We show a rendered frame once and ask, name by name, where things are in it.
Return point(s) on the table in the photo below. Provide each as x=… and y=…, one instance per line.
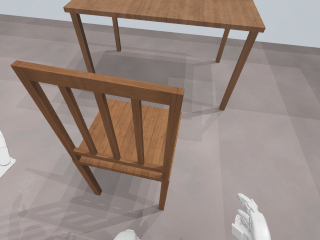
x=239, y=15

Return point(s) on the robot left hand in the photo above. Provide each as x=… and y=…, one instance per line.
x=5, y=160

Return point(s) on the robot right hand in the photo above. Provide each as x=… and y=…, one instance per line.
x=255, y=226

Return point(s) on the chair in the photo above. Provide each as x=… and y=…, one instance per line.
x=125, y=137

